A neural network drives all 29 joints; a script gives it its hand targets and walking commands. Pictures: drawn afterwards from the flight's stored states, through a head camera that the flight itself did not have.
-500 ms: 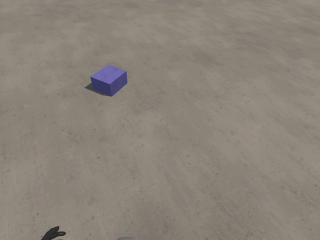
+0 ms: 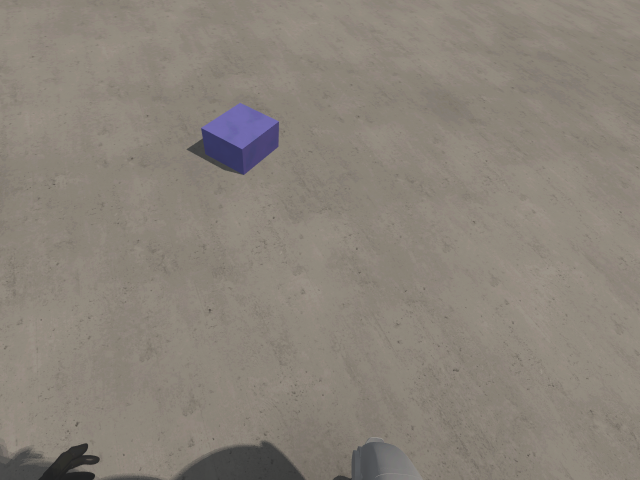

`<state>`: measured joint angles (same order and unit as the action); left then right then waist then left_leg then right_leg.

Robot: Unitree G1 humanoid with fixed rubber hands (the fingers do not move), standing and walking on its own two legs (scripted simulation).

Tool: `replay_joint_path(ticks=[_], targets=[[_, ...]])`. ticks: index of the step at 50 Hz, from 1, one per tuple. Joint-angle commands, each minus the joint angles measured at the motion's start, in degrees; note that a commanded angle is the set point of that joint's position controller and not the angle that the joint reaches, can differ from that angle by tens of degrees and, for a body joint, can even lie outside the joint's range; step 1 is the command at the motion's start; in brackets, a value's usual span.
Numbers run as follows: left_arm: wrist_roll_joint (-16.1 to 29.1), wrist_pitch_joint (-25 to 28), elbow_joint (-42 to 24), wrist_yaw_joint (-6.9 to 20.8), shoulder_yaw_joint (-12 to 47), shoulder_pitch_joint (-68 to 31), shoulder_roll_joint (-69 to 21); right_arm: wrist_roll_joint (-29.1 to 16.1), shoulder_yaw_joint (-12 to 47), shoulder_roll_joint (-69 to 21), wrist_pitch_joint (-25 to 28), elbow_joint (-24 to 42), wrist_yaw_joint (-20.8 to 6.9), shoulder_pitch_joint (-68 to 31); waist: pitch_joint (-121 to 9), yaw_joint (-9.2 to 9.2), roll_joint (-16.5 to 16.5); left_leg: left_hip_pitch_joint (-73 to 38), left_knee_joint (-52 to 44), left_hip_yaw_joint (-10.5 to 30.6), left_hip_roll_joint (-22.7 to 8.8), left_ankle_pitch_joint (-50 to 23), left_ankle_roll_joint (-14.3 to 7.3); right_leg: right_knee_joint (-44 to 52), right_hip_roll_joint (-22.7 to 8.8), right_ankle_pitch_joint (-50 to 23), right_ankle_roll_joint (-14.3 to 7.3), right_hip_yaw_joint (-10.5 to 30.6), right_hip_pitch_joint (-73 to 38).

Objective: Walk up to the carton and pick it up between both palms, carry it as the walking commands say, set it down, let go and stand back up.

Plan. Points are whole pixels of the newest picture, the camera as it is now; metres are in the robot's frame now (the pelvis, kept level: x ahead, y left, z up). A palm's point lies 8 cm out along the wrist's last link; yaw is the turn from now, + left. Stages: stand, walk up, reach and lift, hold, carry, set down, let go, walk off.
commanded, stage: walk up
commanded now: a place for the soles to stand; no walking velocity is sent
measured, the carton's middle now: (241, 137) +1.58 +0.33 -0.68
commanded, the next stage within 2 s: none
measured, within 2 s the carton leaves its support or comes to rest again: neither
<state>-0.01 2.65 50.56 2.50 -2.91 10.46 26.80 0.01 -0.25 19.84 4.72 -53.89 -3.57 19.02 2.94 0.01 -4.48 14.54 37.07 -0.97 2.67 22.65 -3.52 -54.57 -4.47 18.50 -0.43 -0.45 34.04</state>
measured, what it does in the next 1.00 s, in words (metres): walks ahead, turning left: right foot, then left foot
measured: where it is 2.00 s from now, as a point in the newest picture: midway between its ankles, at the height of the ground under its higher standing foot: (294, 339)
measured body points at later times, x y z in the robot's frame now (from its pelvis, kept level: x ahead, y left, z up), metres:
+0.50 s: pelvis +0.18 -0.01 -0.01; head +0.17 +0.00 +0.44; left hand +0.25 +0.35 -0.11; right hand +0.34 -0.32 -0.10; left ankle +0.24 +0.11 -0.72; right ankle +0.15 -0.14 -0.71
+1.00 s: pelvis +0.35 -0.03 -0.01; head +0.35 -0.06 +0.44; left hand +0.33 +0.33 -0.08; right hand +0.56 -0.31 -0.12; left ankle +0.34 +0.10 -0.68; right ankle +0.39 -0.14 -0.72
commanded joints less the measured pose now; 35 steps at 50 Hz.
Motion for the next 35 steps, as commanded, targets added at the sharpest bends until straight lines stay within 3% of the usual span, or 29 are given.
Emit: replay_joint_path(ticks=[1,2,3,4,5,6,7,8,9,11,12,14,15,17,18,19,20,21,22,23,25,26,28,29,30,31,33,34,35], targets=[[-1.3,3.3,-7.3,-0.1,-2.1,-11.3,8.8,-0.1,-8.0,19.5,0.9,3.9,2.2,6.0,-4.2,5.76,13.9,-16.7,-12.2,21.4,-15.4,-35.2,-6.1,18.2,2.0,-3.2,-0.4,-4.0,1.8],[-1.0,3.8,-6.4,-0.2,-2.1,-7.0,8.1,0.0,-7.6,18.8,0.6,4.2,2.2,4.0,-6.5,3.68,14.2,-15.4,-7.8,19.8,-14.6,-36.9,-5.3,22.0,3.2,-3.1,-0.8,-4.9,-3.9],[-0.9,4.3,-3.7,-0.7,-2.9,0.9,8.9,-0.5,-7.2,17.5,0.5,5.8,2.0,-0.2,-9.8,-1.58,11.6,-6.6,1.4,15.5,-11.5,-37.6,-3.5,29.5,3.5,-5.8,-2.6,-2.1,-20.1],[-1.7,5.1,-1.5,-1.3,-4.4,11.6,13.5,-1.3,-5.6,13.8,1.1,8.3,1.7,-3.8,-17.1,-7.5,1.2,9.5,17.2,10.8,-6.2,-32.1,0.2,31.5,-4.1,-4.7,-7.3,10.6,-40.5],[-1.5,5.3,-1.2,-1.8,-6.2,16.1,18.3,-1.2,-3.4,8.9,1.9,8.6,1.7,-1.3,-20.2,-8.49,-10.8,27.6,31.5,4.0,2.5,-2.9,2.2,34.8,-19.5,0.2,-12.5,30.3,-54.9],[-0.8,4.7,-1.9,-1.8,-6.0,12.9,19.9,-0.4,-4.2,13.9,2.1,8.0,2.2,-2.8,-17.3,-6.95,-4.3,35.3,37.4,5.5,-0.2,7.9,1.6,34.1,-25.2,1.9,-15.9,36.0,-56.4],[-0.6,4.7,-2.7,-2.0,-5.7,11.9,18.2,0.3,-4.6,16.3,2.3,8.9,2.4,-7.9,-13.1,-7.34,1.0,37.3,37.2,6.3,-2.9,5.2,0.9,31.9,-23.3,-4.3,-16.9,29.3,-54.8],[-0.6,4.8,-2.5,-2.0,-4.6,8.8,16.1,1.1,-5.1,16.7,1.7,8.4,1.9,-9.6,-7.9,-6.86,1.8,34.4,33.8,7.2,-6.2,1.3,0.6,35.0,-21.8,1.9,-16.3,24.3,-45.0],[-0.6,4.7,-3.6,-1.8,-4.3,4.7,14.8,0.7,-5.2,16.7,1.3,7.4,1.2,-8.3,-3.2,-4.68,-0.2,29.5,30.1,6.6,-7.4,0.0,0.9,39.1,-18.9,7.8,-14.7,21.0,-36.0],[-1.0,4.8,-4.8,-1.3,-4.5,0.2,15.4,0.2,-5.4,16.8,1.1,7.2,-0.6,-7.9,3.0,-1.65,-4.4,25.4,20.5,5.9,-9.8,0.8,1.8,43.8,-18.4,15.6,-12.9,14.1,-24.8],[-0.9,4.6,-4.5,-0.9,-4.3,-1.5,15.1,0.2,-5.7,17.3,0.8,5.9,-0.9,-7.2,4.5,-1.18,-3.2,21.4,18.4,5.8,-9.4,-1.4,2.3,45.6,-18.3,16.0,-12.3,12.5,-21.3],[-0.7,4.6,-4.1,-0.4,-4.7,-1.2,15.8,0.5,-5.7,17.0,0.3,5.2,-1.5,-7.0,6.8,-1.71,-5.3,19.1,12.0,3.8,-9.1,-1.9,2.7,45.9,-19.7,13.9,-12.9,10.0,-18.7],[-0.6,4.5,-4.2,0.0,-4.4,-1.9,16.6,0.5,-5.5,17.0,0.3,5.3,-1.8,-6.2,5.3,-0.74,-9.8,14.2,8.5,2.4,-9.0,-0.2,2.4,44.7,-17.9,15.0,-12.2,5.7,-16.1],[-0.8,4.1,-4.4,0.3,-5.3,-3.3,17.6,0.5,-5.7,17.1,-0.1,4.9,-1.9,-5.4,4.4,-0.03,-10.0,9.9,3.9,0.2,-8.2,0.1,2.2,42.5,-18.1,16.5,-12.0,3.8,-15.3],[-0.8,3.8,-4.3,0.6,-5.1,-5.4,17.9,0.5,-6.1,17.9,0.0,3.4,-1.8,-2.2,2.6,2.68,-9.3,3.9,0.9,-1.4,-7.6,-3.6,2.4,38.6,-17.4,17.3,-10.5,0.8,-13.7],[-1.3,3.5,-4.8,0.6,-4.6,-7.5,16.4,0.7,-6.6,18.6,0.1,0.9,-1.2,3.6,0.2,6.0,-6.1,-4.5,1.4,-2.9,-5.1,-4.9,2.2,30.6,-14.2,18.9,-8.3,-3.8,-8.7],[-1.7,2.8,-5.6,0.2,-4.0,-8.0,12.1,0.6,-7.9,20.1,0.3,-1.6,-0.4,10.0,-2.5,9.14,3.7,-13.6,-2.3,0.0,-3.1,1.0,0.7,15.3,-10.3,18.7,-7.0,-6.0,-3.6],[-1.6,2.7,-7.0,0.1,-2.6,-7.7,6.2,1.1,-9.4,25.6,0.7,-1.3,1.0,13.1,-0.9,11.93,24.5,-17.1,-17.1,23.6,-12.0,19.5,-4.0,-9.3,-1.1,11.1,-4.4,-12.2,7.6],[-1.1,2.5,-8.2,0.1,-2.5,-7.9,6.2,1.3,-8.5,26.6,1.4,2.5,1.9,7.8,2.2,9.6,20.6,-12.6,-28.8,46.9,-18.4,21.5,-5.8,-17.1,3.4,10.0,-3.9,-2.3,15.3],[-1.0,2.2,-6.5,0.2,-3.2,-5.6,10.4,-0.3,-8.6,25.9,1.6,3.7,2.3,3.0,2.0,5.73,8.0,-10.5,-28.3,46.4,-20.2,19.0,-4.5,-16.3,0.6,3.3,-3.3,3.0,12.3],[-1.6,2.3,-5.0,0.2,-3.5,-7.1,12.1,-0.1,-7.9,24.0,2.6,3.6,2.9,0.9,3.6,4.44,9.7,-9.2,-21.6,39.1,-18.7,-4.0,-4.0,-13.5,-0.3,3.4,-2.2,3.2,11.7],[-1.0,2.3,-5.6,0.2,-3.3,-5.1,10.9,-0.2,-7.6,23.4,2.6,3.3,2.9,2.0,0.1,3.93,12.5,-11.7,-18.5,36.2,-19.0,-15.1,-4.7,-11.4,-0.6,4.7,-1.6,2.6,10.4],[-0.6,3.1,-6.0,-0.5,-3.4,-4.2,11.1,-1.0,-7.5,21.8,2.5,3.2,2.9,3.2,-5.0,4.12,13.7,-15.9,-12.7,28.9,-18.8,-27.6,-9.8,-5.4,-1.1,10.6,-0.6,1.6,8.4],[-0.5,3.1,-6.0,-0.4,-3.1,-3.7,10.9,-0.9,-7.3,21.8,2.3,4.1,2.7,1.7,-6.1,3.63,16.2,-14.6,-11.8,25.1,-18.3,-24.9,-11.6,-1.6,-1.9,11.7,-0.3,0.8,6.4],[-0.6,3.2,-5.8,-0.3,-3.4,-3.8,10.3,-0.4,-7.4,22.1,2.2,4.7,2.6,2.1,-7.2,3.87,19.2,-14.2,-11.2,25.7,-18.4,-22.7,-12.7,0.7,-1.1,12.6,-0.5,0.1,5.8],[-0.5,3.1,-5.7,-0.2,-3.3,-4.2,10.5,0.0,-7.5,22.1,2.0,4.6,2.6,1.8,-7.7,4.17,17.7,-11.9,-11.8,25.7,-18.2,-18.6,-13.3,2.4,-1.3,11.1,-0.4,-1.1,4.4],[-0.6,3.3,-4.5,-0.1,-3.9,-2.8,10.7,-0.1,-7.3,23.5,1.6,5.8,2.2,-1.0,-6.6,2.64,18.5,-4.1,-11.9,23.8,-18.9,-11.4,-13.4,5.8,-1.3,7.4,-0.8,-1.3,-0.8],[-0.7,3.5,-3.8,0.2,-3.9,-0.7,11.1,-0.1,-7.2,22.9,1.2,6.3,1.8,-4.1,-7.2,1.43,19.5,0.5,-10.8,20.6,-16.7,-7.7,-11.6,9.2,-0.3,4.6,-1.0,-3.5,-6.3],[-0.9,3.8,-2.0,0.3,-4.0,3.5,9.9,-0.1,-6.9,21.7,1.0,7.6,1.7,-7.0,-7.1,-1.04,18.4,5.5,-7.4,16.7,-14.8,-8.0,-10.0,15.0,0.9,-0.7,-1.4,-6.0,-13.9]])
